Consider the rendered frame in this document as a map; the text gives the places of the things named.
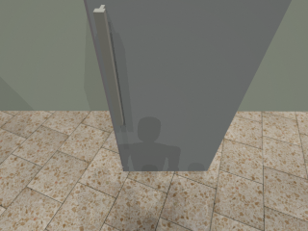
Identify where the fridge door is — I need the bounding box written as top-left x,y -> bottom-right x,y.
86,0 -> 292,171

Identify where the handle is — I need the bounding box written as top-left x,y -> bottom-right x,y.
93,5 -> 124,126

